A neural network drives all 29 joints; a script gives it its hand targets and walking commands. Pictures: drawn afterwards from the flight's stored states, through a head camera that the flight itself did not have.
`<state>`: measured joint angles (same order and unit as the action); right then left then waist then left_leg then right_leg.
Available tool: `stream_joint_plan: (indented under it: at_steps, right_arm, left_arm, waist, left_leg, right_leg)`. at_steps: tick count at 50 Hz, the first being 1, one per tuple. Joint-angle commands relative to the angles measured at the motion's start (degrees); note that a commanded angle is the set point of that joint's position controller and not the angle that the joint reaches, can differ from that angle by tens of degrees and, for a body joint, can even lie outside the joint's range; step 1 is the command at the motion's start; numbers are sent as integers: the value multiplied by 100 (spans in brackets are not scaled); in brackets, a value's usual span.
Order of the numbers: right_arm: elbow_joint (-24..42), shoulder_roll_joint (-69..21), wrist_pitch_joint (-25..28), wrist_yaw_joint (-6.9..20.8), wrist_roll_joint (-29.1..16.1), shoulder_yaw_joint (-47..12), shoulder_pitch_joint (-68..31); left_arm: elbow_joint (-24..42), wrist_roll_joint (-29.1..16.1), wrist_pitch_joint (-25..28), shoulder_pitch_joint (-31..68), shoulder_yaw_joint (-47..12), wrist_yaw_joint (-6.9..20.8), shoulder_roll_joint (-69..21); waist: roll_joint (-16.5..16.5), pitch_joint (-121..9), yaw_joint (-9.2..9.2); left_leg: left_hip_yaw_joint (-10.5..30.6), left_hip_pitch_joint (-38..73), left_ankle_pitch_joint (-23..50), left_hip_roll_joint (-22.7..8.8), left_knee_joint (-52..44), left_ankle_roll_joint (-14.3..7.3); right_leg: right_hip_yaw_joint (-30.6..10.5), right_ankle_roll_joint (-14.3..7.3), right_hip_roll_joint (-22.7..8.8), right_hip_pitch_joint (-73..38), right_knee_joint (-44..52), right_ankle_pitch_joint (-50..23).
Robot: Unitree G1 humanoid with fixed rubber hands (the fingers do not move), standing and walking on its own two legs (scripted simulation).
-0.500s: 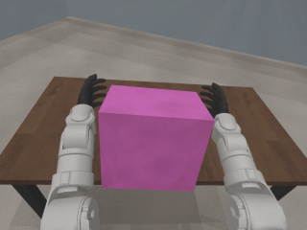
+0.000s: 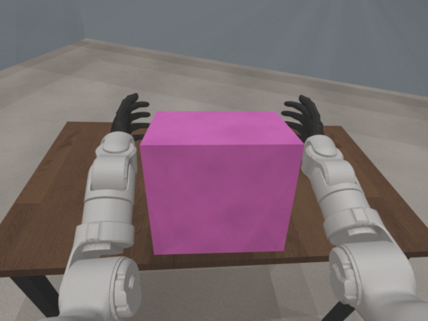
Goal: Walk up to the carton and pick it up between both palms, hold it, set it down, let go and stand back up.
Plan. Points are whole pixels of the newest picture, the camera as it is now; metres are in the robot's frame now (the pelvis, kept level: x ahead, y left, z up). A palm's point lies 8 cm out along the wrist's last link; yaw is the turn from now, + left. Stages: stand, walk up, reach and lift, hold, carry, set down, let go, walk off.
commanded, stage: reach and lift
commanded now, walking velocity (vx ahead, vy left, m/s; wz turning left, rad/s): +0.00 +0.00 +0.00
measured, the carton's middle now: (218, 179) +0.38 -0.04 +0.11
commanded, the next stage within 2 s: hold in 0.98 s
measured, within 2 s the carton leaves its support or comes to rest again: neither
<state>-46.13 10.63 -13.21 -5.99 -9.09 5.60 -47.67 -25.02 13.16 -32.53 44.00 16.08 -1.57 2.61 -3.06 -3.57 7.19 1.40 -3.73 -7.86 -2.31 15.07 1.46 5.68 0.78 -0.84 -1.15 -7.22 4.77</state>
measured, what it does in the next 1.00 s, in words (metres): stands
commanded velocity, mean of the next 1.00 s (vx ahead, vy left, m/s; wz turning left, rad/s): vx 0.00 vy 0.00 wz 0.00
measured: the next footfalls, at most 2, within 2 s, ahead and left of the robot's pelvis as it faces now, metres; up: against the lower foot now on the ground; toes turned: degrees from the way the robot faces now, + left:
none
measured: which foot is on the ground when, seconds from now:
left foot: down 0.00-1.00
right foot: down 0.00-1.00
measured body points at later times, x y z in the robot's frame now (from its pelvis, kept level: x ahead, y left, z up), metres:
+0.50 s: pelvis -0.03 +0.00 +0.00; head -0.07 +0.04 +0.44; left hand +0.38 +0.16 +0.24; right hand +0.37 -0.19 +0.25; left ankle +0.01 +0.13 -0.75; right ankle -0.01 -0.12 -0.75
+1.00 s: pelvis -0.01 +0.00 +0.00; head -0.06 +0.04 +0.44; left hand +0.37 +0.17 +0.24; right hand +0.37 -0.18 +0.25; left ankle +0.01 +0.13 -0.75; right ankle -0.01 -0.12 -0.75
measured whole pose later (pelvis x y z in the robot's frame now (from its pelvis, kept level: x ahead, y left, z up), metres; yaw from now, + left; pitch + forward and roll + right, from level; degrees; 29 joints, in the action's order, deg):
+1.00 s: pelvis -0.01 +0.00 +0.00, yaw +1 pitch -5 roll -1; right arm -30.3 9.3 -27.8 -9.5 -14.0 5.1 -47.5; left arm -5.4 13.4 -49.8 42.6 16.9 1.0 3.7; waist -3.9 -2.9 6.4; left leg 2.3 -4.8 -8.0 -2.6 17.3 1.8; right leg 6.4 0.4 -0.5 -0.7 -8.8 4.9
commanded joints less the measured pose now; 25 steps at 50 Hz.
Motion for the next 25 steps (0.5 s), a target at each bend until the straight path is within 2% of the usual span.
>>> stream_joint_plan:
  at_steps: [1, 2, 4, 7, 10, 13, 17, 18, 19, 22, 25]
  right_arm:
    - [3453, -2978, -103, 97, -662, -2182, -2535]
    - [3553, -2757, -343, -5, -745, -2158, -2344]
    - [3728, -2403, -614, -63, -787, -2041, -2484]
    - [4087, -2274, -649, 19, -707, -1794, -3115]
    - [4093, -2293, -647, 121, -551, -1547, -3565]
    - [3577, -2214, -762, 180, -397, -1279, -3719]
    - [2703, -2091, -957, 233, -256, -883, -3779]
    - [2483, -1927, -909, 296, -262, -721, -3722]
    - [2288, -1865, -880, 335, -236, -627, -3703]
    - [1780, -1852, -805, 457, -200, -496, -3736]
    - [1576, -1868, -757, 503, -327, -530, -3831]
  left_arm:
    - [2962, -348, -221, 2353, -2023, 907, -2437]
    - [3166, -323, -485, 2211, -2017, 1027, -2400]
    - [3476, -405, -827, 2357, -2157, 1146, -2153]
    - [3754, -760, -972, 2947, -2627, 1069, -2129]
    - [3692, -1033, -924, 3430, -2942, 928, -2306]
    - [3195, -1084, -950, 3616, -2815, 869, -2294]
    - [2409, -916, -1031, 3744, -2259, 938, -2129]
    - [2112, -824, -961, 3598, -2059, 949, -2061]
    - [1974, -789, -895, 3662, -1979, 952, -2045]
    - [1750, -718, -774, 3930, -1829, 933, -2047]
    - [1734, -625, -787, 3997, -1741, 883, -2026]
  waist:
    - [167, -2334, -381]
    - [209, -2122, -325]
    - [174, -1728, -203]
    - [332, -1765, 31]
    - [589, -2069, 178]
    - [623, -2015, 189]
    - [564, -1790, 112]
    - [608, -1938, 153]
    - [600, -1997, 170]
    - [632, -1957, 178]
    - [636, -1932, 104]
  left_leg:
    - [-138, 687, 3247, 531, 248, -286]
    - [-127, 776, 3051, 499, 150, -261]
    - [-178, 848, 2491, 492, 79, -95]
    - [-237, 932, 1804, 493, 111, 87]
    - [-225, 1049, 1328, 460, 167, 157]
    - [-217, 789, 781, 434, 96, 153]
    - [-235, 215, 203, 453, -58, 98]
    - [-467, -74, 34, 538, -42, 134]
    - [-456, -200, -102, 521, -93, 140]
    - [-458, -278, -74, 534, -124, 180]
    - [-413, -30, 328, 537, -81, 169]
  right_leg:
    - [-172, 65, 301, -1791, -575, -3951]
    - [-214, 60, 211, -1557, -532, -3710]
    - [-97, 56, 273, -1161, -328, -2521]
    - [82, 9, 423, -528, -155, -1159]
    - [181, -16, 463, -37, -142, -541]
    - [209, -9, 438, 137, -138, -79]
    - [216, 19, 388, 30, -147, 281]
    - [266, 54, 392, -102, -130, 317]
    - [290, 35, 387, -175, -160, 337]
    - [300, -1, 404, -204, -172, 300]
    - [279, 9, 399, -261, -144, 42]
